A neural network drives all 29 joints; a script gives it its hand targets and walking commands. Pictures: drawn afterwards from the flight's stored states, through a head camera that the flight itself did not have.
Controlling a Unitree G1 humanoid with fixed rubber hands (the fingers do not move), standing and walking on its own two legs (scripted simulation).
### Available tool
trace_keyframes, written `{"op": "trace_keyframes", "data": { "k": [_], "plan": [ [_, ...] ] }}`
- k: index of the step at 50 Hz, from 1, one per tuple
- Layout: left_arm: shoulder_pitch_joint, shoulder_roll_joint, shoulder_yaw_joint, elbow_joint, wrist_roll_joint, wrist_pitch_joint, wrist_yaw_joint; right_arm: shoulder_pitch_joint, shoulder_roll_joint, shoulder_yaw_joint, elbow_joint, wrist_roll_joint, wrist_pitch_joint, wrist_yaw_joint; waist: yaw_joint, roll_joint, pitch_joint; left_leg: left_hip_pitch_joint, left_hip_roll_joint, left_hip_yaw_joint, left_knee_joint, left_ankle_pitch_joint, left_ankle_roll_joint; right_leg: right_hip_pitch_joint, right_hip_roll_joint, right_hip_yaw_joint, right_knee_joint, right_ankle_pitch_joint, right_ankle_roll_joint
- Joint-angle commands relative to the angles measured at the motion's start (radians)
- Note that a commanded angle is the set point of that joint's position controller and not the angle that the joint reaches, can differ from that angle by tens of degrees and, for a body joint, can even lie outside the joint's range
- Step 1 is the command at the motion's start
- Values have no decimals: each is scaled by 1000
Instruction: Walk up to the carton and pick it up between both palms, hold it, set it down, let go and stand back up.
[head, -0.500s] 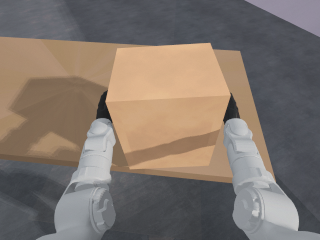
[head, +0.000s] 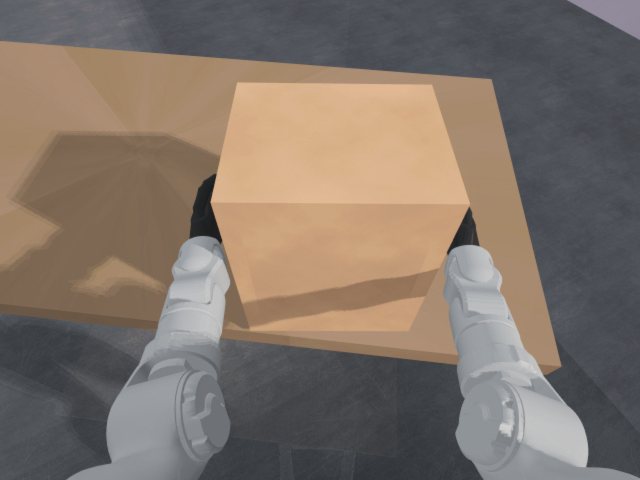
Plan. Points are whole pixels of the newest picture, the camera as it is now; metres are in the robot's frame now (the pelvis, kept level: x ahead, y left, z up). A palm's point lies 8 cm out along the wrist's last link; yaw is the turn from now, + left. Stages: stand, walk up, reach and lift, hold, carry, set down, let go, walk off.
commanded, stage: set down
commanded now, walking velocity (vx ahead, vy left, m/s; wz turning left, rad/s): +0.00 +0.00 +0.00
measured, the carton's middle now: (332, 220) +0.44 -0.01 +0.04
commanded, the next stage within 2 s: none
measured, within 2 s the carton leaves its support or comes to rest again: rests again in 0.36 s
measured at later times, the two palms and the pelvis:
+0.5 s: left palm (219, 234) +0.43 +0.15 +0.04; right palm (466, 240) +0.40 -0.18 +0.04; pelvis +0.00 +0.00 +0.00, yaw +0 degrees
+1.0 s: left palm (211, 233) +0.42 +0.16 +0.04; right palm (477, 231) +0.41 -0.20 +0.05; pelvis -0.01 +0.01 -0.01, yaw +0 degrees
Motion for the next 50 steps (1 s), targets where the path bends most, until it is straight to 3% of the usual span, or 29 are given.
{"op": "trace_keyframes", "data": {
  "k": [1,2,3,4,5,8,11,14,17,19,24,28,29,30,31,35,37,38,39,40,42,44,47,48,49,50],
  "plan": [
    [-617,-422,-280,-113,96,-110,-43,-563,286,177,-74,-64,-156,112,-17,167,-804,206,92,95,120,793,-127,196,-1,-98,71,409,8],
    [-583,-388,-259,-96,99,-106,-33,-530,239,162,-29,-57,-156,103,-1,174,-758,247,104,95,134,858,-132,135,-1,-97,46,379,0],
    [-582,-425,-276,-108,93,-105,-29,-528,265,159,-9,-64,-154,103,-16,146,-723,244,114,91,146,882,-136,120,-2,-92,17,372,-16],
    [-560,-381,-252,-94,102,-103,-25,-506,234,157,-6,-59,-151,95,2,132,-724,235,112,104,150,881,-134,149,-6,-88,18,390,-16],
    [-540,-367,-237,-91,116,-102,-25,-488,236,157,16,-60,-142,90,1,127,-691,219,110,103,144,875,-129,182,-13,-78,15,412,-18],
    [-509,-486,-205,-34,177,-76,-67,-465,395,185,28,-94,-118,108,-15,77,-563,159,87,105,95,762,-104,297,-9,-79,39,430,16],
    [-461,-347,-159,0,175,-79,-66,-454,276,223,-23,-61,-118,100,16,31,-605,47,67,127,60,638,-81,465,-18,-60,95,559,43],
    [-466,-292,-158,-43,157,-120,-47,-457,216,208,-48,-54,-145,77,23,25,-667,18,67,116,68,646,-71,447,-28,-61,121,607,56],
    [-446,-117,-148,-33,120,-152,-13,-428,40,202,-30,-18,-166,40,29,0,-717,-45,66,130,66,632,-69,491,-29,-55,135,655,57],
    [-441,-13,-142,-23,96,-161,12,-430,-52,232,-14,44,-170,18,41,16,-727,-72,62,135,74,629,-65,500,-31,-44,141,673,49],
    [-531,18,-173,-17,27,-177,46,-489,-70,275,21,127,-146,-13,22,20,-740,-123,62,122,76,559,-64,457,-16,-30,128,613,39],
    [-568,65,-226,24,-29,-184,68,-506,-135,306,91,204,-128,-29,9,57,-747,-112,62,124,95,534,-74,378,-4,-28,124,529,16],
    [-568,51,-229,34,-34,-184,69,-524,-129,320,80,218,-123,-29,20,49,-733,-118,56,130,86,491,-69,366,-2,-26,112,501,13],
    [-584,80,-224,62,-50,-186,70,-530,-153,316,81,230,-113,-32,9,18,-732,-146,53,126,74,434,-59,379,-3,-21,104,486,11],
    [-587,89,-249,61,-72,-191,73,-539,-179,305,84,241,-116,-37,-9,32,-763,-142,53,126,86,449,-69,373,0,-30,117,497,8],
    [-609,181,-288,93,-154,-201,97,-589,-316,349,96,324,-106,-46,4,43,-803,-130,61,116,118,508,-82,304,12,-23,129,483,-1],
    [-659,188,-303,137,-202,-216,100,-627,-297,366,78,338,-95,-49,-5,-7,-779,-179,58,117,93,405,-72,312,6,-18,122,427,4],
    [-675,180,-328,166,-217,-217,104,-642,-307,366,112,348,-87,-46,-14,7,-773,-196,56,122,96,373,-75,289,8,-21,125,400,-5],
    [-647,221,-328,181,-240,-212,109,-622,-362,376,108,375,-81,-51,-8,-7,-776,-205,62,123,92,381,-76,306,7,-17,132,419,-8],
    [-662,236,-339,188,-252,-210,112,-616,-381,376,144,387,-70,-56,-27,0,-756,-192,68,114,93,382,-79,286,8,-16,129,390,-9],
    [-684,221,-353,198,-264,-209,116,-644,-369,382,161,398,-56,-54,-13,4,-746,-187,74,110,92,359,-85,246,8,-21,127,340,-12],
    [-688,212,-380,207,-290,-208,115,-641,-362,392,168,419,-43,-53,-23,9,-730,-186,74,98,90,359,-89,231,10,-24,125,326,-16],
    [-671,206,-399,181,-315,-210,110,-624,-382,418,150,450,-42,-42,-28,17,-788,-187,67,86,102,398,-92,234,4,-17,139,368,-16],
    [-681,198,-395,195,-301,-205,106,-617,-375,408,179,440,-31,-36,-34,28,-765,-172,69,79,98,396,-95,210,4,-25,134,330,-15],
    [-664,223,-407,150,-314,-208,113,-606,-422,399,138,455,-46,-40,-34,47,-835,-140,75,76,113,462,-111,209,9,-25,143,381,-21],
    [-658,191,-408,173,-309,-207,105,-612,-388,414,151,454,-44,-37,-33,31,-811,-139,76,76,118,468,-108,192,8,-23,138,360,-18]
  ]
}}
